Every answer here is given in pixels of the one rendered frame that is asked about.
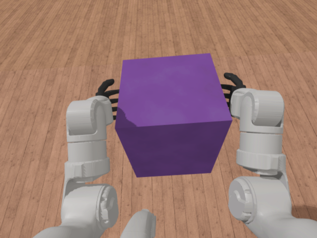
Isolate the left robot forearm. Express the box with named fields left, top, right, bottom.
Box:
left=61, top=96, right=113, bottom=220

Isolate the left robot hand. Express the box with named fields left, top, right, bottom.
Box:
left=96, top=79, right=119, bottom=120

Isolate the carton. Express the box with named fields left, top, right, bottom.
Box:
left=115, top=53, right=233, bottom=178

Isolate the robot left thigh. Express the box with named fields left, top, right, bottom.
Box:
left=120, top=211, right=156, bottom=238

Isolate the right robot hand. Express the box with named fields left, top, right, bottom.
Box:
left=221, top=72, right=246, bottom=117

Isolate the right robot forearm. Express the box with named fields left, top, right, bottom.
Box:
left=230, top=88, right=292, bottom=203

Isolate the robot left upper arm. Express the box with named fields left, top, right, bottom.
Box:
left=33, top=183, right=119, bottom=238

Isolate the robot right upper arm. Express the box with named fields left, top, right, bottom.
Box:
left=228, top=176, right=317, bottom=238

